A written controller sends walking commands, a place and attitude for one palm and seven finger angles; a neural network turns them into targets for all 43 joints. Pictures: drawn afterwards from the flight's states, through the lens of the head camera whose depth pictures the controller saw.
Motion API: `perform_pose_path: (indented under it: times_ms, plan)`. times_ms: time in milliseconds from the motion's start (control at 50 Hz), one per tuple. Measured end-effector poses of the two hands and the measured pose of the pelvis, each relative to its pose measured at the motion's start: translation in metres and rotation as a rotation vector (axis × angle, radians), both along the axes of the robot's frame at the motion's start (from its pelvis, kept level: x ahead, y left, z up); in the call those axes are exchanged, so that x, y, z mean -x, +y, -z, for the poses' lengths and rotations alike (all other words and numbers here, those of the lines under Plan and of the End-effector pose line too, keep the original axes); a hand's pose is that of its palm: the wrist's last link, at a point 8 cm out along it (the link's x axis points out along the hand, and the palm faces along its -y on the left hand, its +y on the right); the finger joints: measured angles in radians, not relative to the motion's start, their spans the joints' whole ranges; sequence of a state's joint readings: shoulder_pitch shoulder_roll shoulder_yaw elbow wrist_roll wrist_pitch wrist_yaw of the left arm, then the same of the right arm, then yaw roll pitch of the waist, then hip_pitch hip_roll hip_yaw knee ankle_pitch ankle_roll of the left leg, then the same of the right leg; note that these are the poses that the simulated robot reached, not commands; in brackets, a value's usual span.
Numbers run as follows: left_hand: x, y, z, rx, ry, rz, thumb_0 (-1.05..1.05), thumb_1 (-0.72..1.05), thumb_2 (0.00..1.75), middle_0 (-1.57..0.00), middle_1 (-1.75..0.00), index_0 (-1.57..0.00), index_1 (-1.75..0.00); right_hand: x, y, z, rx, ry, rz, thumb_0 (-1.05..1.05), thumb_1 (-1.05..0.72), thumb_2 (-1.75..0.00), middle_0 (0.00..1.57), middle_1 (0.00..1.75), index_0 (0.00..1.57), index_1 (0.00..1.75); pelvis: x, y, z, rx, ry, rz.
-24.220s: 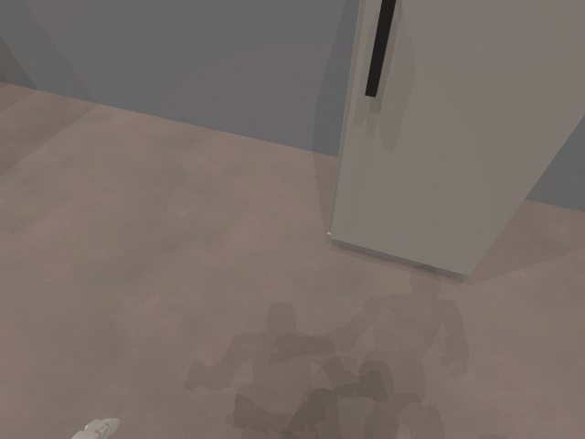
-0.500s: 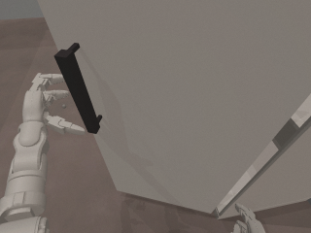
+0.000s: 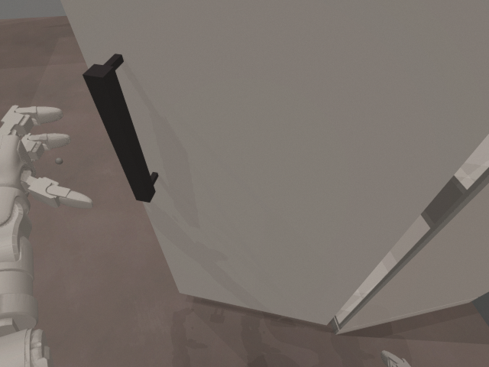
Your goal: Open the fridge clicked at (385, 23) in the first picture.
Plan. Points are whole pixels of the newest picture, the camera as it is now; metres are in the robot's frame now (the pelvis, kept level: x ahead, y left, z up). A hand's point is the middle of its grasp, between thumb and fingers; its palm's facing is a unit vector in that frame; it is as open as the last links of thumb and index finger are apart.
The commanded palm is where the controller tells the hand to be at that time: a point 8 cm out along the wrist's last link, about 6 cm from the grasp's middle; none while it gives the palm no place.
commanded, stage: slip the hand off the handle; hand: left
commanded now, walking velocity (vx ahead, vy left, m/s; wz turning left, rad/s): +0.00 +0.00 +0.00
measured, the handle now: (133, 137) +0.43 +0.21 +0.15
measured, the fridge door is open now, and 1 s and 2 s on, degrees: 66 66 66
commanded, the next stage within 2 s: draw the hand back to the body in 0.62 s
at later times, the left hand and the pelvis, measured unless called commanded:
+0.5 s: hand (30, 215) +0.28 +0.30 +0.15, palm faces +0.29 -0.93 -0.20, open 14.7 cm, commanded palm +0.23 +0.34 +0.16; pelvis +0.00 +0.00 +0.00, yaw +1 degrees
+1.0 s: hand (32, 228) +0.25 +0.28 +0.16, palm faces +0.10 -0.99 -0.08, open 14.7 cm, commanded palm +0.19 +0.32 +0.17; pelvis +0.00 -0.01 +0.01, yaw +2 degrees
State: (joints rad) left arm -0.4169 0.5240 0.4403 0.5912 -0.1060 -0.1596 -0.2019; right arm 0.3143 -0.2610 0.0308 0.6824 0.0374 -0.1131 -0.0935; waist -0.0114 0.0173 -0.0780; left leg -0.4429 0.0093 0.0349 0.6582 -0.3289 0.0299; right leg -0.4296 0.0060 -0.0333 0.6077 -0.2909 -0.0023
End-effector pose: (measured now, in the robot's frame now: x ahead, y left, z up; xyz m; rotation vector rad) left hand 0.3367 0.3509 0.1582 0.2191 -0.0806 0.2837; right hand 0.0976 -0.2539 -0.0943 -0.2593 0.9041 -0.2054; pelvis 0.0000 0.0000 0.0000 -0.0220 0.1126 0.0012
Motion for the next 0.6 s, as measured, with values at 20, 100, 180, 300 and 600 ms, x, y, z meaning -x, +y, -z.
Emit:
perform_pose_path:
  times_ms: [20,100,180,300,600]
  plan:
    - [0.002,0.001,0.001,-0.002,-0.001,0.003,-0.01,-0.55,0.2,-0.26,-1.15,-0.25,-1.16,0.002,0.0,0.0,0.0,0.001,0.004,0.02,-0.9,-0.9,0.21,0.3,0.2,0.3,0.0,0.001,0.0,0.001,0.001,0.002]
    - [0.016,0.0,0.004,-0.006,-0.013,0.028,-0.01,-0.55,0.2,-0.26,-1.15,-0.25,-1.16,0.005,0.0,-0.001,0.001,-0.004,0.01,0.02,-0.9,-0.9,0.21,0.3,0.2,0.3,0.0,0.003,0.0,0.003,-0.002,0.006]
    - [0.033,-0.001,0.008,0.007,-0.029,0.031,-0.01,-0.55,0.2,-0.26,-1.15,-0.25,-1.16,-0.002,0.003,-0.004,0.0,-0.031,0.003,0.02,-0.9,-0.9,0.21,0.3,0.2,0.3,-0.001,0.005,0.0,0.003,-0.012,0.006]
    - [0.061,0.0,0.01,-0.005,-0.03,0.001,-0.01,-0.55,0.2,-0.26,-1.15,-0.25,-1.16,-0.029,0.014,-0.012,-0.007,-0.118,-0.045,0.02,-0.9,-0.9,0.21,0.3,0.2,0.3,0.001,0.006,0.0,0.004,-0.031,-0.004]
    - [0.114,-0.012,0.005,-0.013,-0.016,-0.004,-0.01,-0.55,0.2,-0.26,-1.15,-0.25,-1.16,-0.089,0.042,-0.032,-0.062,-0.31,-0.172,0.02,-0.9,-0.9,0.21,0.3,0.2,0.3,0.001,-0.001,-0.002,-0.001,-0.065,-0.027]
